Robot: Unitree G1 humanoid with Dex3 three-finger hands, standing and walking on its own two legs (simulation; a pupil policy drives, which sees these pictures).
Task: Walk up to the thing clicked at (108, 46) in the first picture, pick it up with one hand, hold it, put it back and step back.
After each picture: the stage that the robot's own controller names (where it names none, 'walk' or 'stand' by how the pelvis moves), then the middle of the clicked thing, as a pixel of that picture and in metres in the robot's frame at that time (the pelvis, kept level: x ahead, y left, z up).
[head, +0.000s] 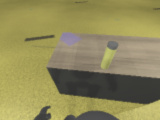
stand; (108, 56) +0.52 -0.12 +0.04
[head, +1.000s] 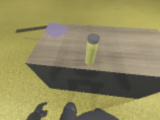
rise first; (91, 51) +0.48 +0.03 +0.07
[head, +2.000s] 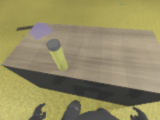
rise first; (59, 57) +0.39 +0.24 +0.08
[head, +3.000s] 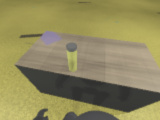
stand; (72, 58) +0.45 +0.16 +0.05
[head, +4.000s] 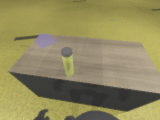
stand; (68, 63) +0.41 +0.17 +0.04
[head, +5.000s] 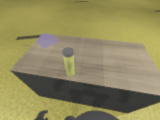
stand; (69, 63) +0.41 +0.17 +0.04
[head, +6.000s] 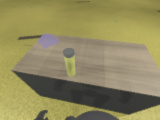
stand; (70, 63) +0.41 +0.16 +0.04
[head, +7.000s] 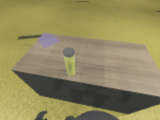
rise first; (70, 63) +0.41 +0.16 +0.04
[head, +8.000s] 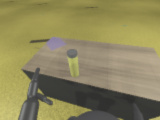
rise first; (73, 64) +0.42 +0.17 +0.05
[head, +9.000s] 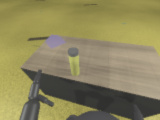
go down; (74, 63) +0.42 +0.16 +0.05
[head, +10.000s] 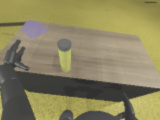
go down; (65, 58) +0.42 +0.15 +0.07
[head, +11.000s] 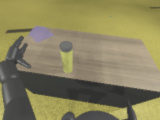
approach; (67, 59) +0.42 +0.16 +0.08
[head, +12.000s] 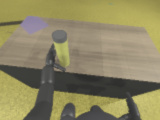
close in; (62, 51) +0.43 +0.17 +0.11
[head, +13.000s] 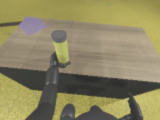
lift; (62, 52) +0.43 +0.17 +0.11
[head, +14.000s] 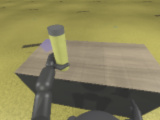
lift; (60, 51) +0.34 +0.18 +0.26
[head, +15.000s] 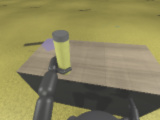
hold; (63, 55) +0.33 +0.16 +0.23
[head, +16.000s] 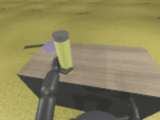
hold; (64, 55) +0.33 +0.15 +0.24
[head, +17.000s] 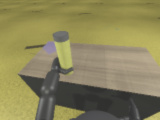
crouch; (64, 56) +0.33 +0.16 +0.24
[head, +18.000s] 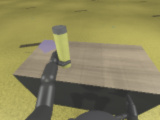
crouch; (62, 49) +0.39 +0.17 +0.23
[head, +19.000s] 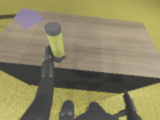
lower; (57, 45) +0.46 +0.19 +0.12
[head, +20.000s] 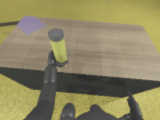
lower; (59, 51) +0.43 +0.17 +0.12
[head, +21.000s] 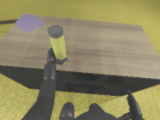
lower; (59, 48) +0.45 +0.18 +0.12
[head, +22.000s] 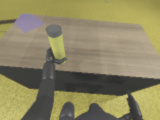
lower; (58, 47) +0.45 +0.18 +0.12
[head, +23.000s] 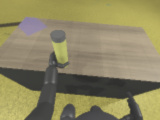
loosen; (61, 52) +0.43 +0.17 +0.12
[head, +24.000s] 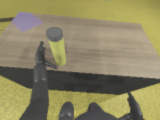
withdraw; (58, 50) +0.43 +0.17 +0.12
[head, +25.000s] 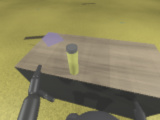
sink last; (73, 61) +0.41 +0.16 +0.09
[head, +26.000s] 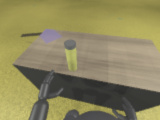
stand; (71, 57) +0.43 +0.16 +0.09
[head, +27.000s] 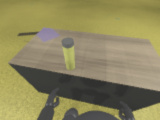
stand; (69, 56) +0.43 +0.17 +0.10
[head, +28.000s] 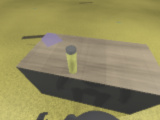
stand; (72, 61) +0.44 +0.16 +0.04
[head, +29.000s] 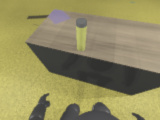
walk; (81, 36) +0.59 +0.10 +0.08
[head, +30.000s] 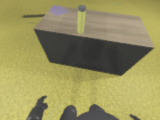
walk; (81, 21) +0.87 +0.14 +0.06
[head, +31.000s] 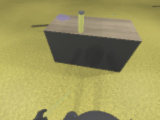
stand; (81, 22) +1.07 +0.19 +0.06
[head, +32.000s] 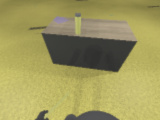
stand; (78, 24) +1.08 +0.20 +0.04
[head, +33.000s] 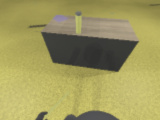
stand; (78, 23) +1.06 +0.20 +0.04
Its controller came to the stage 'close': yes
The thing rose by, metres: 0.20
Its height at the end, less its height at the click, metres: +0.00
